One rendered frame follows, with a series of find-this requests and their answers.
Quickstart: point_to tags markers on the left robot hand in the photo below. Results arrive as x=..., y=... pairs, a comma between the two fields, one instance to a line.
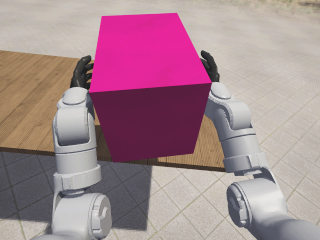
x=80, y=77

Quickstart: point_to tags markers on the left robot forearm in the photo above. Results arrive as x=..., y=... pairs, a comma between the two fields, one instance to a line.
x=74, y=140

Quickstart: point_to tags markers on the table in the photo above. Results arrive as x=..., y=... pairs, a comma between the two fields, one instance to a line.
x=31, y=86

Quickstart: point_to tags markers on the right robot forearm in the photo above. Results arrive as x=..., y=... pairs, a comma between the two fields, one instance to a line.
x=233, y=122

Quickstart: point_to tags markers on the robot left upper arm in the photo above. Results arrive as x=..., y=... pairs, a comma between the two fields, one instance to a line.
x=81, y=217

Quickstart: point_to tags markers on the robot right upper arm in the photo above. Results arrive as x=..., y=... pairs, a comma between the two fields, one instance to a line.
x=259, y=206

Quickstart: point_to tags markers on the carton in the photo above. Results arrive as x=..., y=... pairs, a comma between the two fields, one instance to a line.
x=149, y=86

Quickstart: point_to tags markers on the right robot hand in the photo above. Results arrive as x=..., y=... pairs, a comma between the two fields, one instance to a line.
x=210, y=66

